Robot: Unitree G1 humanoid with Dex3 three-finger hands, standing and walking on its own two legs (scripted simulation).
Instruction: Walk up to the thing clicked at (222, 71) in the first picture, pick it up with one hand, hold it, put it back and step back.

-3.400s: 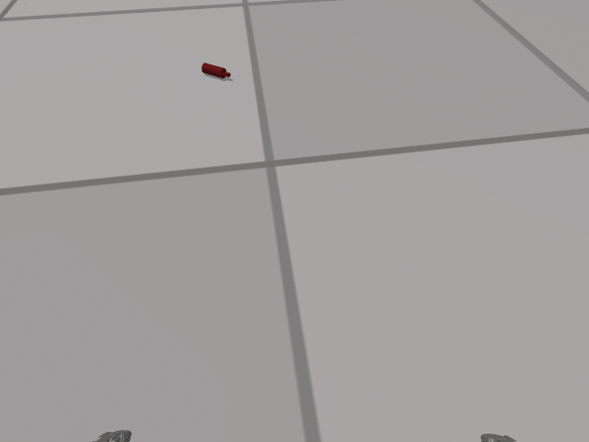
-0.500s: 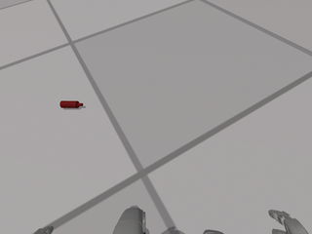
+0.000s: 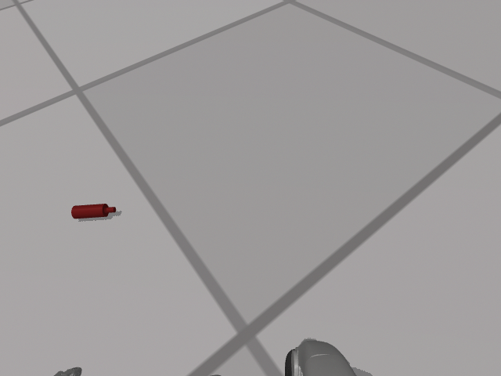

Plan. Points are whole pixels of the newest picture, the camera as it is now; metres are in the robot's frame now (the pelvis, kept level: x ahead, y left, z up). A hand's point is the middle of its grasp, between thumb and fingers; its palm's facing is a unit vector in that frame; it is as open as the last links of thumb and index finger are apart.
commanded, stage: walk up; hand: left
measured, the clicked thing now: (95, 210) +0.90 +0.77 -0.72
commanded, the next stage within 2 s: none
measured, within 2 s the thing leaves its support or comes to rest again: neither
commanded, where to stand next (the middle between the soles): +0.55 +0.55 m, yaw -6 degrees
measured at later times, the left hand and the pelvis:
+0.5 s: hand out of the picture +0.20 +0.51 -0.14, palm faces -0.03 -0.84 -0.55, open 7.4 cm; pelvis +0.16 +0.18 -0.01, yaw +0 degrees
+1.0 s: hand out of the picture +0.33 +0.67 -0.12, palm faces -0.03 -0.80 -0.60, open 7.3 cm; pelvis +0.29 +0.33 -0.02, yaw -1 degrees
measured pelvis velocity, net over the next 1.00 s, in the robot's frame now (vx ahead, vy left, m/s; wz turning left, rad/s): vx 0.29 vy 0.33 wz -0.02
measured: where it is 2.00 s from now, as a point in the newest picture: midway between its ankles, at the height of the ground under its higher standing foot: (108, 305)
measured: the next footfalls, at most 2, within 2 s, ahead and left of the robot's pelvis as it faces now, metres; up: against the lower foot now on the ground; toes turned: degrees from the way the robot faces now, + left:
left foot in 0.38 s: +0.23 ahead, +0.31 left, +0.00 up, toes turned +7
right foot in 0.68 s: +0.35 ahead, +0.12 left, +0.00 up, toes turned -8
